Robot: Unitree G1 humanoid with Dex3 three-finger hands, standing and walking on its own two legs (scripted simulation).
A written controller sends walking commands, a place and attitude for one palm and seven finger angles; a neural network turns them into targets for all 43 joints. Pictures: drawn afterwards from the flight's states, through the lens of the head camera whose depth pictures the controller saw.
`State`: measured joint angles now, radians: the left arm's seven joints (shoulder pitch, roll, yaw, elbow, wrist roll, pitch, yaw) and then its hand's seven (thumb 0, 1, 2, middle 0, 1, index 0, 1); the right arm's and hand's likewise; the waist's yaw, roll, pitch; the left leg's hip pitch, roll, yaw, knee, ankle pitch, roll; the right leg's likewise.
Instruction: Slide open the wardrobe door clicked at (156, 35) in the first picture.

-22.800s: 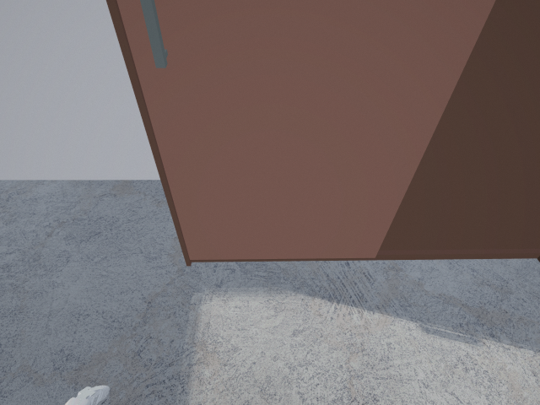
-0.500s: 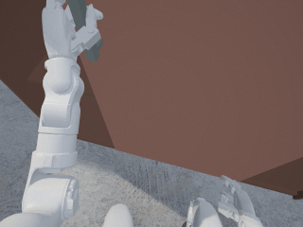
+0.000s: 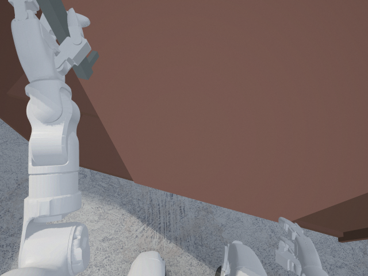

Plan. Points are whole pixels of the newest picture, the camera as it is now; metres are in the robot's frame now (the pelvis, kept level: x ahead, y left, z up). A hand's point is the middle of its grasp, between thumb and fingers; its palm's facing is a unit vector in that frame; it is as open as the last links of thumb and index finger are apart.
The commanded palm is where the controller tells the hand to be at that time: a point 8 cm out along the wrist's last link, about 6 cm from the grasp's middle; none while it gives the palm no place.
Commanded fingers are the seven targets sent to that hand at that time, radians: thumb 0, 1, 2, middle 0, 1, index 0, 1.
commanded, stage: stop walking and hold the door there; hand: left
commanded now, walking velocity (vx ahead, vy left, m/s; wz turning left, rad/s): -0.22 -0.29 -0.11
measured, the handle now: (67, 15) +0.43 +0.28 +0.24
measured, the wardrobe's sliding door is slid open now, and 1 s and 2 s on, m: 0.48 0.48 0.48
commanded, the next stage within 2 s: none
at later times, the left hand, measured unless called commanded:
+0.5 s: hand (76, 36) +0.40 +0.25 +0.24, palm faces +0.66 -0.70 -0.28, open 7.4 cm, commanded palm +0.35 +0.29 +0.19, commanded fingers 0.00 0.90 0.90 -0.45 -1.40 -0.45 -1.40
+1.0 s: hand (75, 35) +0.39 +0.25 +0.24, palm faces +0.56 -0.82 -0.15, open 7.1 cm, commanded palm +0.35 +0.29 +0.19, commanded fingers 0.00 0.90 0.90 -0.45 -1.40 -0.45 -1.40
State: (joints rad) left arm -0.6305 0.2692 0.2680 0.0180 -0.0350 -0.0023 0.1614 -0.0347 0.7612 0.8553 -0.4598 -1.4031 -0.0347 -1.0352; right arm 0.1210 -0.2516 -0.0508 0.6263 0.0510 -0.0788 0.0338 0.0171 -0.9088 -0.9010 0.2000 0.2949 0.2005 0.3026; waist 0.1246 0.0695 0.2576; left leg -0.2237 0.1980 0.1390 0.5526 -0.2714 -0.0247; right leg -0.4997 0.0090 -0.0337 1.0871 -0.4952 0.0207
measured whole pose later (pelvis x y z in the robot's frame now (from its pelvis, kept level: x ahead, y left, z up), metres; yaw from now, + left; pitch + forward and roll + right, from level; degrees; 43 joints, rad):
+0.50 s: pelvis -0.01 -0.11 +0.00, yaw -7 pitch -2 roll +4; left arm -0.48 0.71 0.72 0.66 -0.03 -0.09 0.09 -0.11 0.62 0.84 -0.44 -1.34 -0.13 -1.20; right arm 0.11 -0.38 -0.03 0.70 0.06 -0.06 -0.05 0.01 -0.91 -0.90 0.20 0.30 0.20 0.30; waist -0.05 0.05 0.15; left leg -0.52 -0.02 0.04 1.17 -0.45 -0.04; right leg -0.33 -0.08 -0.03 0.55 -0.19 -0.02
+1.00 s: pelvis -0.06 -0.08 -0.01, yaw -13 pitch +0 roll -1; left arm -0.65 0.82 0.63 0.94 0.00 -0.11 0.09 -0.06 0.68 0.79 -0.38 -1.33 -0.13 -1.21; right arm 0.35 -0.27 0.04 0.72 0.05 -0.02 -0.07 0.01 -0.90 -0.90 0.21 0.30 0.21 0.30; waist -0.09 0.04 -0.01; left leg -0.33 0.09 0.10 0.55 -0.22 -0.01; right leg -0.26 0.01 -0.08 0.51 -0.25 -0.03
